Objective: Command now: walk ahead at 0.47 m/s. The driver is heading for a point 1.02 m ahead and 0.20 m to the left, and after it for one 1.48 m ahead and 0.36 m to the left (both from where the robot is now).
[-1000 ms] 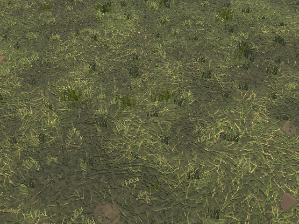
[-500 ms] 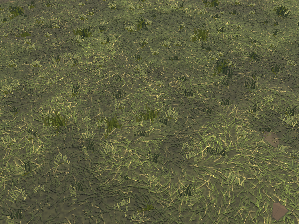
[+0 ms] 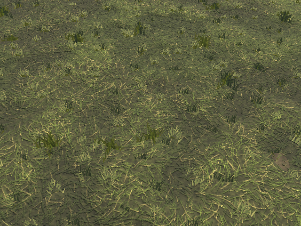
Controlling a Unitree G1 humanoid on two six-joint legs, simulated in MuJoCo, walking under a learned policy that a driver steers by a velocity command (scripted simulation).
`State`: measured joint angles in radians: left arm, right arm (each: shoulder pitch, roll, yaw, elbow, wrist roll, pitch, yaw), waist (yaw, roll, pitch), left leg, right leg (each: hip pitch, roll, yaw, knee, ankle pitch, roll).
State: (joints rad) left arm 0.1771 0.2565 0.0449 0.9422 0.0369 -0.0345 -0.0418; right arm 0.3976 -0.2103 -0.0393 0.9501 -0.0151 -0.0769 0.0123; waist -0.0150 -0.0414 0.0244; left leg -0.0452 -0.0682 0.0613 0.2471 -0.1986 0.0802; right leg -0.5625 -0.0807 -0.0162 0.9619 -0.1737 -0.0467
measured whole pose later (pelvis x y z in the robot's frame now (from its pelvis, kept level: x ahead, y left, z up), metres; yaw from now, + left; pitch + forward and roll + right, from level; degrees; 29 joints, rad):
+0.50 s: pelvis +0.28 -0.05 +0.00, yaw +5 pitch -1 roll -1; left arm 0.31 0.22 0.05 0.99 0.02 -0.10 0.00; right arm 0.26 -0.24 -0.06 0.95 -0.03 -0.03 0.03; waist 0.00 0.04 0.05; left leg -0.57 0.08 -0.03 1.09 -0.19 0.07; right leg -0.11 0.05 -0.17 0.30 -0.19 -0.09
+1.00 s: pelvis +0.53 +0.02 -0.01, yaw +22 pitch +0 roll +0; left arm 0.14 0.24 0.05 0.83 0.03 -0.03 0.02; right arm 0.22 -0.27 -0.07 0.89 0.00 -0.02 0.00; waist -0.01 -0.01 0.11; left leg -0.26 -0.13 0.03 0.42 -0.16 0.15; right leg -0.55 -0.08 0.03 1.18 -0.36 0.04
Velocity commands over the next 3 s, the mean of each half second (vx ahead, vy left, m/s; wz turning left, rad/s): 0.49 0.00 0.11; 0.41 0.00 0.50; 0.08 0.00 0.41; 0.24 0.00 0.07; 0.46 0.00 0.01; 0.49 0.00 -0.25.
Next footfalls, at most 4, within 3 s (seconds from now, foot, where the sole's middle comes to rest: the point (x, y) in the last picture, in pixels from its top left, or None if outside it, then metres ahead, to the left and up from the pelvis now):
0.26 right None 0.32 -0.12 -0.79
0.80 left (133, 209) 0.59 0.07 -0.79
1.38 right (154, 174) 0.77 -0.03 -0.79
1.76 left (129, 207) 0.60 0.09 -0.79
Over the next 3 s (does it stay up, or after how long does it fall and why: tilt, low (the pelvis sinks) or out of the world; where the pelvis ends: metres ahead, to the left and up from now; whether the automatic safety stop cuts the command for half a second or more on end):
stays up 1.16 0.33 0.00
